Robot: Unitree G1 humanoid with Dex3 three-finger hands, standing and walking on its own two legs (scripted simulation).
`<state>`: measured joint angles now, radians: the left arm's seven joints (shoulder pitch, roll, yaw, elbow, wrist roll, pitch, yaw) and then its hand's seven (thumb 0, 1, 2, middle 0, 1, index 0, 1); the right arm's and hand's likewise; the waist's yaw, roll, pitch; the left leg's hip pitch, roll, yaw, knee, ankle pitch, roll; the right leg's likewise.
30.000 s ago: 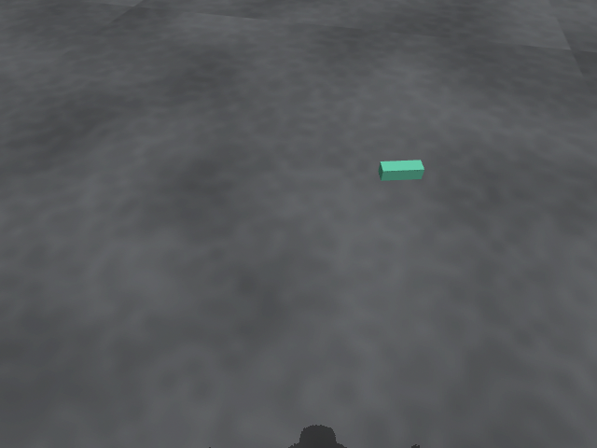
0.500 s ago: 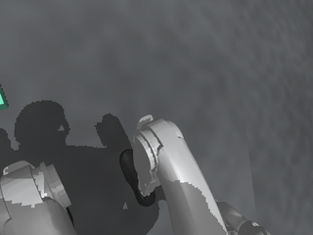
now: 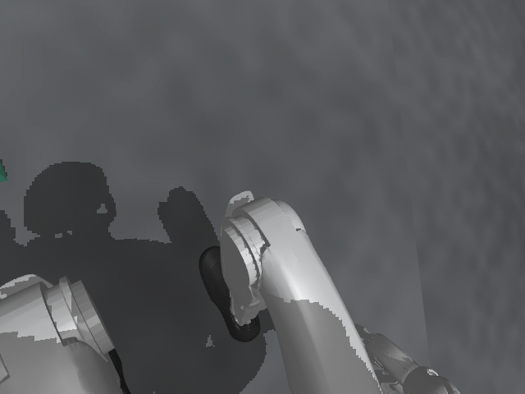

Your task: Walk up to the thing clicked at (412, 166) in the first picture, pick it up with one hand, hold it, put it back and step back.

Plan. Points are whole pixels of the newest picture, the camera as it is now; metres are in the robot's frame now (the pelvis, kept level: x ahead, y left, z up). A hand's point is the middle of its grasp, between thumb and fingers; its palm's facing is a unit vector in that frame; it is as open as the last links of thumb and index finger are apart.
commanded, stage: close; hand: left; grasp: from above
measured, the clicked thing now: out of the picture +0.47 +0.31 -0.28
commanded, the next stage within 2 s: settle in 0.26 s
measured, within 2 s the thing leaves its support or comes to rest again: leaves its support in 0.70 s
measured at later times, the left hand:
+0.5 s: hand out of the picture +0.46 +0.31 -0.25, palm faces -0.46 -0.11 -0.88, open 10.2 cm
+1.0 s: hand out of the picture +0.46 +0.34 -0.18, palm faces -0.44 -0.06 -0.90, open 10.2 cm
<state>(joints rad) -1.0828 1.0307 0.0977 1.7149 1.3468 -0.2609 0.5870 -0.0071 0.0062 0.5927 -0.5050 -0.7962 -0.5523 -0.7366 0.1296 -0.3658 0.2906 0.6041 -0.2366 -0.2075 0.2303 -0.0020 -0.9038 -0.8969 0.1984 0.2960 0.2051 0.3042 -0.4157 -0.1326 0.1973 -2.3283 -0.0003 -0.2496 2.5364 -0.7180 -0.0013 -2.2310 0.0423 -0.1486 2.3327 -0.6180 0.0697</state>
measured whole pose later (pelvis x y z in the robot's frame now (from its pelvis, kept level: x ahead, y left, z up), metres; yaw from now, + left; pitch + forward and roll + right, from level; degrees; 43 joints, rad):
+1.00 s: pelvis +0.01 +0.00 +0.01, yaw +2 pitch +33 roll -14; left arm -0.97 0.86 0.03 1.38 1.27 -0.18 0.37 -0.02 -0.04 0.59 -0.60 -0.70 -0.65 -0.63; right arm 0.15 -0.34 0.16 0.62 -0.17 -0.12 0.23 0.00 -0.91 -0.90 0.20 0.30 0.21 0.30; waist -0.31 -0.03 0.03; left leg -2.34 -0.02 -0.20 2.47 -0.72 0.01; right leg -2.24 0.01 -0.12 2.30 -0.65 0.05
